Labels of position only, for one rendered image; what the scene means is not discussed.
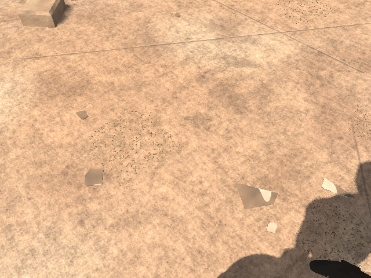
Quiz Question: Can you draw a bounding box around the robot right hand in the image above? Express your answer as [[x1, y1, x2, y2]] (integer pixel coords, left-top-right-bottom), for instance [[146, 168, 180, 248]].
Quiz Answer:
[[310, 260, 371, 278]]

